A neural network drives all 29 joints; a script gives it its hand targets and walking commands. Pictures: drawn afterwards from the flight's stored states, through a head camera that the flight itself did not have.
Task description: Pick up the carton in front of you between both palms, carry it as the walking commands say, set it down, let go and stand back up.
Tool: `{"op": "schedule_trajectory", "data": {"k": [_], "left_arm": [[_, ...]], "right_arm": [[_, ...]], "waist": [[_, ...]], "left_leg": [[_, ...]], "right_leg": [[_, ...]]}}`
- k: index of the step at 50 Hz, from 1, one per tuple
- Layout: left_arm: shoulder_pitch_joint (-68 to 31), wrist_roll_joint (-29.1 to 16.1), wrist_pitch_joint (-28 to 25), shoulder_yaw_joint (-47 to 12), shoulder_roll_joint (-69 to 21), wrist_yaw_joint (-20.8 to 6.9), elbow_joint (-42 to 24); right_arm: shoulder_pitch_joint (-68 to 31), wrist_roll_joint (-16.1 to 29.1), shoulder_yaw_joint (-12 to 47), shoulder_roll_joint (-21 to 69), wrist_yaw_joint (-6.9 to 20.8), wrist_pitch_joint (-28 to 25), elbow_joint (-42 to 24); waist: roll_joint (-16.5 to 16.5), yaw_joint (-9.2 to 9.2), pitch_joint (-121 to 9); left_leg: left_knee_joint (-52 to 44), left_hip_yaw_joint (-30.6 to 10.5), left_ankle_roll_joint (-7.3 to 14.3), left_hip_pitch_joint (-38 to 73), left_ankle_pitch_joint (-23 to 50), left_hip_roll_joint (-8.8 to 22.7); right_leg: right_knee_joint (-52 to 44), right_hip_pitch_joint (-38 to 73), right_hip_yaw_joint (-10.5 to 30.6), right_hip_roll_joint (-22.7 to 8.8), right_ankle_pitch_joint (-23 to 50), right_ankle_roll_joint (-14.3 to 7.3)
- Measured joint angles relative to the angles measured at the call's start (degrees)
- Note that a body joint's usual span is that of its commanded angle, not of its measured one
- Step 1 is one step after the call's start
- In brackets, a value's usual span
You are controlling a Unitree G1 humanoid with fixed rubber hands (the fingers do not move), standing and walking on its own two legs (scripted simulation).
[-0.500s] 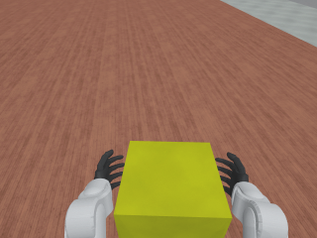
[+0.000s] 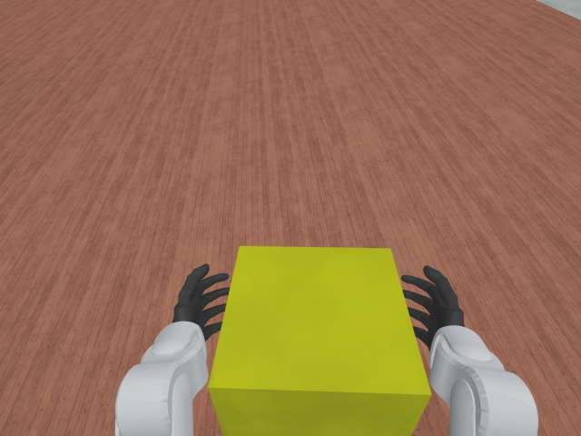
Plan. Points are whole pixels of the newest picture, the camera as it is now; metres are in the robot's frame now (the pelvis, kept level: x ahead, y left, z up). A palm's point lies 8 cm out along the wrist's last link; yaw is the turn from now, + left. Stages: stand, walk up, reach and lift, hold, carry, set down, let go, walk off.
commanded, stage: carry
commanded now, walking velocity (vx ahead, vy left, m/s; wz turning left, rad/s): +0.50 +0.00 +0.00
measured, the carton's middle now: (312, 362) +0.23 +0.00 +0.00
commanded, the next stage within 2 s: none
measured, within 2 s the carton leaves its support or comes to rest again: neither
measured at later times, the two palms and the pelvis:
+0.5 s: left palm (220, 166) +0.58 +0.18 +0.08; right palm (376, 164) +0.56 -0.12 +0.09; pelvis +0.34 +0.04 +0.00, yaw -3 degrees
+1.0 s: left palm (246, 116) +0.77 +0.16 +0.08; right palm (374, 111) +0.78 -0.14 +0.07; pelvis +0.55 +0.01 -0.02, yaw +0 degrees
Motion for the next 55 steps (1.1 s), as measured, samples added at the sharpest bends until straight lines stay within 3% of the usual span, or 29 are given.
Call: {"op": "schedule_trajectory", "data": {"k": [5,8,10,11,14,16,19,25,29,32,34,35,37,39,44,55], "left_arm": [[-0.1,-0.2,1.4,-0.3,0.0,0.2,-0.6],[-0.2,-0.2,2.3,-0.3,0.0,0.6,-1.2],[-0.5,-0.1,2.5,0.3,0.1,0.7,-1.1],[-1.0,0.0,2.4,0.8,0.1,0.7,-0.2],[-1.9,0.4,2.4,1.4,0.2,0.7,1.7],[-1.4,0.9,2.0,0.7,0.1,0.4,1.9],[-1.0,1.7,-0.2,0.3,0.1,-0.4,0.8],[0.1,2.4,-1.4,-0.5,0.0,-0.6,1.3],[0.6,1.4,0.1,-0.2,0.0,0.0,-0.7],[0.3,0.5,1.1,0.0,0.0,0.4,-2.6],[-0.9,0.2,0.6,-0.2,0.1,0.5,-1.6],[-1.8,0.2,0.3,-0.3,0.2,0.5,-0.8],[-2.7,-0.1,0.2,-0.1,0.3,0.5,0.1],[-2.3,-0.1,0.3,0.1,0.2,0.3,0.1],[-0.2,0.2,0.4,0.4,0.0,-0.2,-1.2],[-2.2,1.2,2.0,0.4,0.2,-0.2,1.8]], "right_arm": [[0.4,0.6,-0.4,0.1,-0.4,1.4,-1.1],[0.4,1.2,-0.6,0.1,-0.5,1.7,-1.2],[-0.3,1.3,-0.4,0.0,-0.5,1.2,0.2],[-0.9,1.2,-0.2,-0.1,-0.3,0.7,1.9],[-1.4,0.9,-0.3,-0.1,-0.2,-0.3,4.5],[-0.2,0.8,-0.4,0.1,0.0,-0.8,4.2],[0.1,0.7,-0.4,0.1,0.8,-2.6,2.5],[1.0,0.2,-0.5,0.1,1.8,-3.6,2.8],[1.5,0.8,-0.2,0.1,1.6,-2.8,1.5],[1.5,1.3,0.0,0.1,1.0,-1.7,-0.7],[0.1,1.5,-1.0,0.1,0.7,-1.0,-1.1],[-0.8,1.6,-1.5,-0.1,0.5,-0.6,-0.9],[-1.6,1.6,-1.8,-0.2,0.1,-0.1,-0.9],[-1.5,1.4,-1.5,-0.2,0.0,0.4,-1.0],[-0.7,0.6,-0.4,0.0,0.4,0.8,-1.2],[-1.4,-0.1,-1.0,-0.1,0.9,0.8,2.1]], "waist": [[0.1,-0.25,-0.3],[-0.7,-0.08,0.4],[-2.4,-0.55,1.3],[-3.3,-1.02,1.8],[-2.6,-1.81,4.0],[-2.0,-2.04,4.9],[-1.6,-1.87,4.2],[-1.3,-1.21,1.6],[-1.6,-0.67,2.0],[-1.4,-0.76,3.0],[1.1,-0.69,3.3],[2.2,-0.71,3.8],[2.7,-0.89,4.8],[2.5,-0.99,5.3],[1.9,-0.32,4.7],[0.3,-0.83,0.0]], "left_leg": [[-10.8,2.8,0.7,1.0,4.8,-1.0],[-14.7,5.3,1.8,4.5,4.1,-2.3],[-14.4,6.9,4.1,7.2,4.0,-4.2],[-11.7,7.5,5.2,7.0,1.9,-4.6],[-11.9,7.5,5.6,9.9,-2.8,-4.3],[-15.6,7.4,5.0,13.5,-2.8,-4.4],[-21.2,7.1,4.9,18.5,-3.1,-4.6],[-28.1,5.7,3.2,28.3,-5.8,-4.9],[-27.3,5.6,1.4,33.8,-10.7,-5.1],[-21.3,5.2,-0.3,36.1,-17.4,-4.9],[-12.7,4.3,-1.2,33.8,-20.6,-2.6],[-7.4,2.6,-1.5,31.3,-21.7,-2.0],[-1.4,-0.3,-1.4,26.9,-25.0,-2.8],[-4.9,-1.2,-0.9,24.8,-26.3,-3.5],[-16.3,0.1,-0.9,25.5,-11.6,-2.9],[-14.2,1.1,-0.8,27.9,-17.8,-3.2]], "right_leg": [[-2.2,8.5,0.3,0.4,-5.4,2.4],[0.2,12.7,1.0,-0.4,-10.7,4.4],[10.4,11.5,1.2,-3.2,-16.7,5.2],[20.7,7.6,2.4,-4.9,-15.9,4.8],[49.7,-7.8,9.2,-3.0,-13.0,3.3],[55.2,-15.6,9.6,-2.7,-9.4,2.3],[50.6,-23.3,8.6,-3.5,-4.8,2.1],[30.7,-28.5,5.9,-4.1,1.9,3.7],[20.8,-27.3,3.9,-2.9,9.6,3.7],[13.0,-22.3,1.5,-1.6,16.4,3.1],[14.1,-20.7,-0.1,-0.1,9.1,-1.7],[15.3,-20.7,-0.6,0.2,7.0,-2.8],[14.7,-19.8,-0.9,0.1,7.3,-2.0],[12.6,-17.9,-1.1,0.0,6.6,-2.2],[11.1,-14.2,-1.2,0.6,4.5,-1.9],[18.4,-14.5,-0.3,-0.8,-3.0,0.0]]}}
